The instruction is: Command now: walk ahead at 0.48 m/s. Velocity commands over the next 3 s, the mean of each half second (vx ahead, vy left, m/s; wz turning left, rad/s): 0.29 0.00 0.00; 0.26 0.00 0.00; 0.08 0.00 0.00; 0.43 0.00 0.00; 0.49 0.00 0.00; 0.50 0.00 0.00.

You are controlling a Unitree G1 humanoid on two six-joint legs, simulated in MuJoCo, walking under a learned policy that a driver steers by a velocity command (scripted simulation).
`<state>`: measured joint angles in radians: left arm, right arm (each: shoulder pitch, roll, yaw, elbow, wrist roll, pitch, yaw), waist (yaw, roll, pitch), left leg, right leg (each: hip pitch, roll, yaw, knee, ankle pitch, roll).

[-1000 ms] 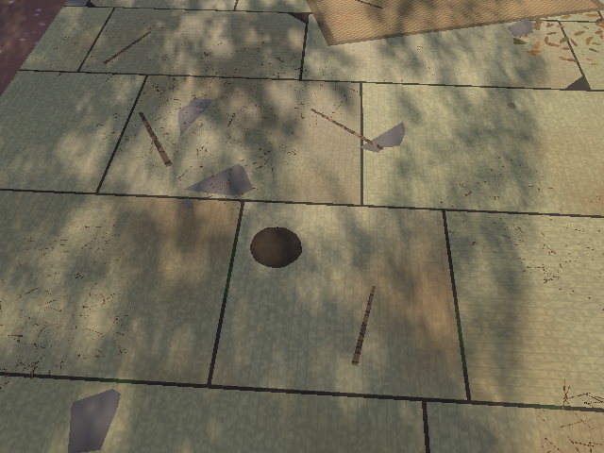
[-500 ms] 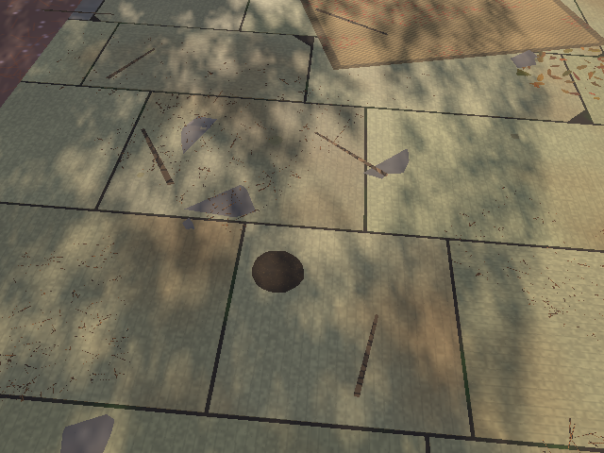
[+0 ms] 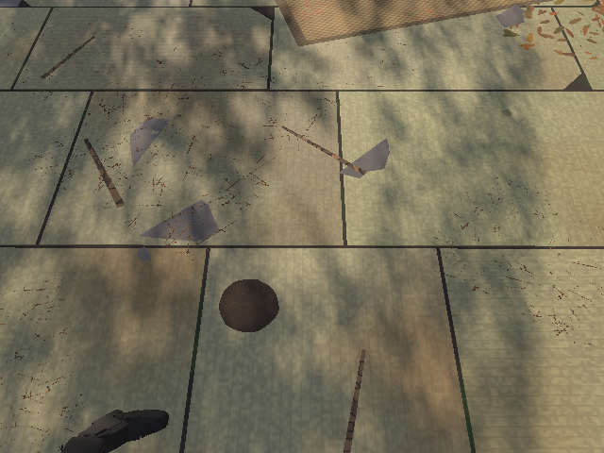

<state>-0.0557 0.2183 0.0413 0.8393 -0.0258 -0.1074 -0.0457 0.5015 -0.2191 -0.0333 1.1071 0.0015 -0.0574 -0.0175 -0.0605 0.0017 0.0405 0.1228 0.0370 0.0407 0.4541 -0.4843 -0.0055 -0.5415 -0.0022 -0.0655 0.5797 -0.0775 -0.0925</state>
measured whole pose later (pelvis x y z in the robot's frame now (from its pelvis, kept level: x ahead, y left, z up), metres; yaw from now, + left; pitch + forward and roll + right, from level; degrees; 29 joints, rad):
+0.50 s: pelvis +0.23 +0.00 +0.02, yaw -1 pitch +1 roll -2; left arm 0.25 0.24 0.03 1.04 0.00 -0.06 0.01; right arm 0.09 -0.22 -0.05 0.93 -0.01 -0.06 -0.01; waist 0.04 0.00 0.01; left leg -0.43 0.02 0.01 0.50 -0.09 0.03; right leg -0.16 0.04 -0.05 0.56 -0.41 -0.04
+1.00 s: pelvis +0.34 -0.06 +0.03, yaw -1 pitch +2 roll +1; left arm 0.22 0.19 0.03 1.04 0.02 -0.06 0.02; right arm 0.20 -0.23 -0.06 0.99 0.00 -0.02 -0.05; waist 0.01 0.04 -0.03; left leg -0.42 0.02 -0.02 0.79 -0.44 -0.04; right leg -0.30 0.00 -0.04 0.48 -0.23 -0.05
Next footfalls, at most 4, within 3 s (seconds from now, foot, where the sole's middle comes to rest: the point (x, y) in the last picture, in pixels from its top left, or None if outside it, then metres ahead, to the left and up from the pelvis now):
0.44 left None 0.37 0.11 -0.75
0.86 right None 0.39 -0.14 -0.75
1.28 left None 0.37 0.07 -0.75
1.68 right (399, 426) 0.49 -0.20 -0.75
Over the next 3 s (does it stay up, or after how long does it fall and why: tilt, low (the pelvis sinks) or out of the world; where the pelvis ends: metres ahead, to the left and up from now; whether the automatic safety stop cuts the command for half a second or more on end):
stays up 1.12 -0.14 0.04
